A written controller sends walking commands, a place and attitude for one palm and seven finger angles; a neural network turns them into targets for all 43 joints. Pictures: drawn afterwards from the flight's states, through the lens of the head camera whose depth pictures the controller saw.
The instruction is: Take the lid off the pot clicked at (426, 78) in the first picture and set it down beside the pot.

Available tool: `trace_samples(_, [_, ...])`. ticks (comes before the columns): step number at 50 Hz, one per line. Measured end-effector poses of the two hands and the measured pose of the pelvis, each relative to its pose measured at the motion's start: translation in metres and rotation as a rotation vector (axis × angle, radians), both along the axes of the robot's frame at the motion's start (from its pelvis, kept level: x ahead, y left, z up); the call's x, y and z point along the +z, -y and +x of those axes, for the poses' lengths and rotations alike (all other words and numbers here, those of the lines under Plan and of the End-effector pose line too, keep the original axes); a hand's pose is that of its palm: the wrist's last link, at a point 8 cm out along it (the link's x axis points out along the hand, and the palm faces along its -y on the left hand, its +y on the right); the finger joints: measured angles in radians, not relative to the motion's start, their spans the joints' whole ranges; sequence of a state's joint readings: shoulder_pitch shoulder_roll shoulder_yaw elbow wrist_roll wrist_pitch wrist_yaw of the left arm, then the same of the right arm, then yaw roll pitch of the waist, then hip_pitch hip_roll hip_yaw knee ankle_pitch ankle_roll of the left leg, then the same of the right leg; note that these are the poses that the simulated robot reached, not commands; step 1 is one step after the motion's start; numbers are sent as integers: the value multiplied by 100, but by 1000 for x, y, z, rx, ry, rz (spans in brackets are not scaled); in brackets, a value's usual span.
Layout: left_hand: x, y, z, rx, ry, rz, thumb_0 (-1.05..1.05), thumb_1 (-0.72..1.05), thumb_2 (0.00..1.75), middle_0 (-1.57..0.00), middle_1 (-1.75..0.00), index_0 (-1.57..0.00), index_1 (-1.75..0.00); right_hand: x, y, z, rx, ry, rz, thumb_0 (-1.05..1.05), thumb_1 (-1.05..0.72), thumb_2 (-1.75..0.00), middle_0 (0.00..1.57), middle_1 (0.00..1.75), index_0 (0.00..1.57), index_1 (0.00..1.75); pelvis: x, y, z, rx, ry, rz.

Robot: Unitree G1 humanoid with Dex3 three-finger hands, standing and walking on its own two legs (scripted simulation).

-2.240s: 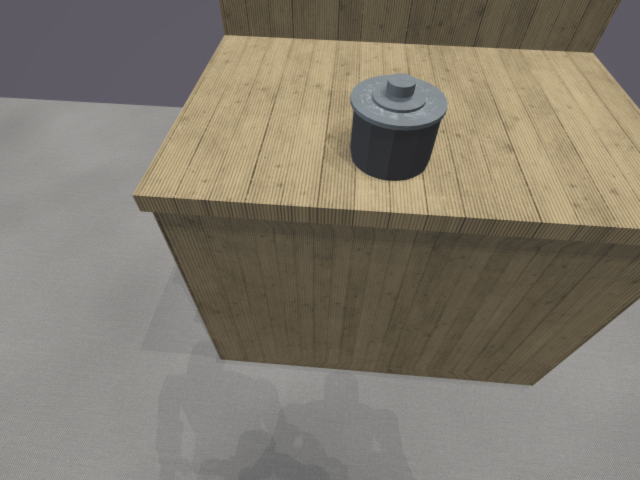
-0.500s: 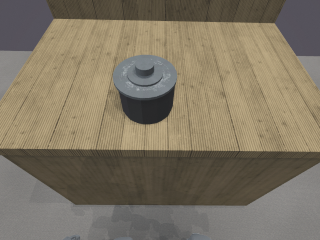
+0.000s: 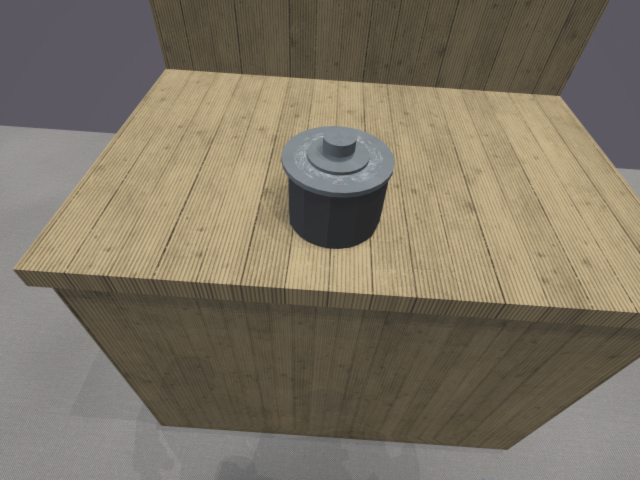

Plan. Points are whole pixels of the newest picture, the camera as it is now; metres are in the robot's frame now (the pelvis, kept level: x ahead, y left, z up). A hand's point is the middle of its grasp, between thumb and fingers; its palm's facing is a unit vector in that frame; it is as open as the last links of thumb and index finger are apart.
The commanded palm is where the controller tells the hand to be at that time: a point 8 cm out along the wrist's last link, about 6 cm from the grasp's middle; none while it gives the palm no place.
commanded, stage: come to a stop and stand still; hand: left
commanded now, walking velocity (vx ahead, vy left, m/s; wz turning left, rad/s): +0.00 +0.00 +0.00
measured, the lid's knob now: (339, 142) +0.51 +0.02 +0.17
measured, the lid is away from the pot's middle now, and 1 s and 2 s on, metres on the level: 0.00 0.00 0.00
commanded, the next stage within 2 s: look again from close up in 0.48 s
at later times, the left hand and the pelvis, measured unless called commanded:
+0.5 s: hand out of the picture -0.04 +0.22 -0.17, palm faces +0.05 -0.98 -0.18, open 7.4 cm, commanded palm none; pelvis -0.01 +0.04 +0.01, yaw +0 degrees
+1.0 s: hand out of the picture +0.01 +0.17 -0.16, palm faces +0.02 -0.98 -0.17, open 7.4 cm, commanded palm none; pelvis +0.02 +0.01 +0.02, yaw -1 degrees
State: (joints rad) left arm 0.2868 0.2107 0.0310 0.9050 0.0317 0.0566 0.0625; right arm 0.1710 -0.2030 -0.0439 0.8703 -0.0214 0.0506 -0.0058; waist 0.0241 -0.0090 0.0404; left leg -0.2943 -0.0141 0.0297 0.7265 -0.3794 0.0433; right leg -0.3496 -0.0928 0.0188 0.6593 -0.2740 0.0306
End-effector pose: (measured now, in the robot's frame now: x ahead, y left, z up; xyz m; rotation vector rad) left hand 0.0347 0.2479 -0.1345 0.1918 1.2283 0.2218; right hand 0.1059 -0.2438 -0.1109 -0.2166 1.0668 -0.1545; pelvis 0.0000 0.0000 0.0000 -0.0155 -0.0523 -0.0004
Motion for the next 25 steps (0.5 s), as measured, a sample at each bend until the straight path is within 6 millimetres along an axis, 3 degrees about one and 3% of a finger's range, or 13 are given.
trace_samples(8, [-2,-19,-38,-13,-33,-36,0,91,90,-20,-30,-20,-30,0,-50,-26,15,-6,58,0,-92,-90,20,30,20,30,3,-25,-17,5,6,-14])
trace_samples(17, [-3,-26,-72,14,-98,-72,0,91,90,-20,-30,-19,-30,2,-53,-57,-17,-75,21,0,-93,-90,20,30,20,30,10,-41,-20,9,13,-12])
trace_samples(25, [-3,-20,-83,13,-144,-92,0,91,90,-20,-30,-19,-30,-1,-54,-81,-54,-142,23,0,-92,-90,20,30,20,30,13,-43,-15,3,16,0])
